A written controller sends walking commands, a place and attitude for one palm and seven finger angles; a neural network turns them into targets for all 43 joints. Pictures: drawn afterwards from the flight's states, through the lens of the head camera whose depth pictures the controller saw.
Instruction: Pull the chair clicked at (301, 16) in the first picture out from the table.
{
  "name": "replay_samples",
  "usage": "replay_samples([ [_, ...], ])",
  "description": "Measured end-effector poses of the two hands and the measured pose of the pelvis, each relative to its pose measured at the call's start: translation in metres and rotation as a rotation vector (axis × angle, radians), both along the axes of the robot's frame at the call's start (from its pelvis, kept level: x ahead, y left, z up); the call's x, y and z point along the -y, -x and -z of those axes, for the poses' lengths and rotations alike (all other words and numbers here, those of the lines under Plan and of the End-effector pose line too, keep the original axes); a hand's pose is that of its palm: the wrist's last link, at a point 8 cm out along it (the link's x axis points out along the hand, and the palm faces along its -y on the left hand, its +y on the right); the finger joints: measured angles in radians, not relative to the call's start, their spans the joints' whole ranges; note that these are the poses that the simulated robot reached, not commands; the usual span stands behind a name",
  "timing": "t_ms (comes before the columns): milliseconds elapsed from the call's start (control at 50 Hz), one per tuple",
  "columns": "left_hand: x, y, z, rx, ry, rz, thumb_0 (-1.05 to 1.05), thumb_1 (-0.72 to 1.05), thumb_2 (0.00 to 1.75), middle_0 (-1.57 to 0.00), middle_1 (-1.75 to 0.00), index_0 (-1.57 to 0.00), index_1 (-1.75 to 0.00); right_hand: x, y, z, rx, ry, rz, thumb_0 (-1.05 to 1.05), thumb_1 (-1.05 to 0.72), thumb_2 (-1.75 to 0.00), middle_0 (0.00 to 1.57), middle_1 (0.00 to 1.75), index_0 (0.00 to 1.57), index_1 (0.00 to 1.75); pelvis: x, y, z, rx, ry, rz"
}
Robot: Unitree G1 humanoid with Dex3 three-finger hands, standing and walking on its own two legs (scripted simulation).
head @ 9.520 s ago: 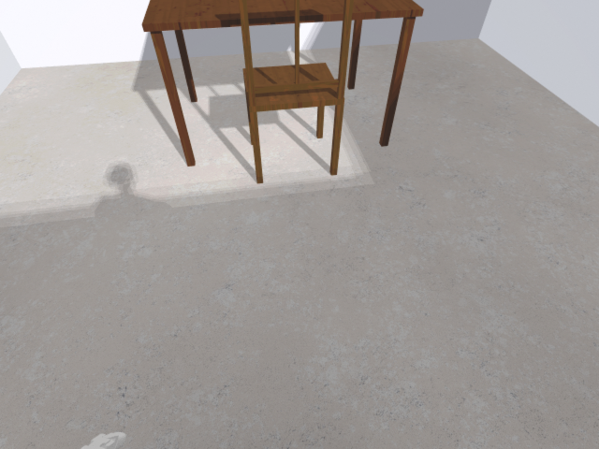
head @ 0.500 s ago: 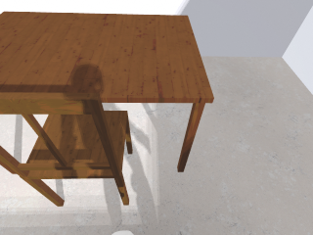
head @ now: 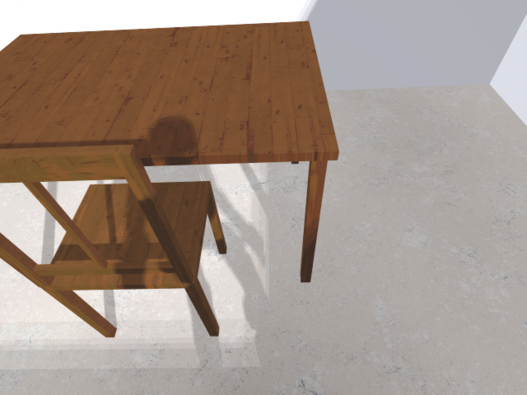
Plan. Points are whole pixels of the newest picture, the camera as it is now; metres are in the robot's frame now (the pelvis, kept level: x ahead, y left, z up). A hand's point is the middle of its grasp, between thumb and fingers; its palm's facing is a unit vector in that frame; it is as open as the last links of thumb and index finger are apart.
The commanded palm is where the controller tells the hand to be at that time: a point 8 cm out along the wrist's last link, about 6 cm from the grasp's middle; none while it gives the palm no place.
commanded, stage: come to a stop and stand still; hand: left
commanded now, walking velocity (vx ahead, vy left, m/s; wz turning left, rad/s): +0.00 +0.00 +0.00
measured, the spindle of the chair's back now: (72, 229) +0.43 +0.47 -0.08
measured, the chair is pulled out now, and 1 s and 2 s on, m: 0.00 0.00 0.00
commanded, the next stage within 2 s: look again from close up in 0.50 s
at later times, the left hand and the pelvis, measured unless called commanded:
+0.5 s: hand out of the picture -0.01 +0.15 -0.16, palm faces +0.06 -0.98 -0.18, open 7.3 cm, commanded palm none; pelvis -0.02 -0.02 +0.01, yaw +0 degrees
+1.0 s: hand out of the picture +0.00 +0.21 -0.16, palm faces +0.02 -0.98 -0.21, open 7.3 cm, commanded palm none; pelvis -0.01 +0.03 +0.01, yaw -1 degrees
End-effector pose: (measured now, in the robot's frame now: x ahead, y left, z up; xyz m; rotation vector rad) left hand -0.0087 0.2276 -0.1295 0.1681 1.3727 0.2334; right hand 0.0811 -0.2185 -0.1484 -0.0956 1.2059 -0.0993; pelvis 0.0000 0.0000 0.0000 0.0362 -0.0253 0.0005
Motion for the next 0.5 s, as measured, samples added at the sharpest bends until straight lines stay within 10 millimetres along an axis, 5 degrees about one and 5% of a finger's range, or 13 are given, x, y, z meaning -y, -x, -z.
replay_samples([
  [120, 0.022, -0.006, 0.006, 0.026, 0.039, 0.026, 0.01, 0.92, 0.89, -0.2, -0.3, -0.2, -0.3, 0.038, 0.052, -0.007, -0.093, 0.072, 0.041, 0.0, -0.92, -0.9, 0.2, 0.3, 0.2, 0.3, 0.015, 0.004, -0.003, -0.008, 0.018, 0.001],
  [200, 0.025, -0.008, 0.009, 0.035, 0.052, 0.024, 0.01, 0.94, 0.89, -0.2, -0.3, -0.2, -0.3, 0.044, 0.087, -0.013, -0.177, 0.099, 0.036, 0.0, -0.92, -0.9, 0.2, 0.3, 0.2, 0.3, 0.023, 0.011, -0.005, -0.002, 0.021, -0.005],
  [340, 0.028, -0.003, 0.005, 0.039, 0.062, 0.026, 0.01, 0.93, 0.89, -0.2, -0.3, -0.2, -0.3, 0.032, 0.132, -0.013, -0.267, 0.064, 0.037, 0.01, -0.91, -0.9, 0.2, 0.3, 0.2, 0.3, 0.028, 0.021, -0.01, 0.011, 0.033, -0.004],
  [500, 0.03, 0.012, 0.005, 0.01, 0.072, 0.012, 0.0, 0.92, 0.89, -0.2, -0.3, -0.2, -0.3, 0.006, 0.147, -0.01, -0.287, 0.006, 0.041, 0.01, -0.91, -0.9, 0.2, 0.3, 0.2, 0.3, 0.024, 0.024, -0.011, 0.009, 0.038, -0.004],
])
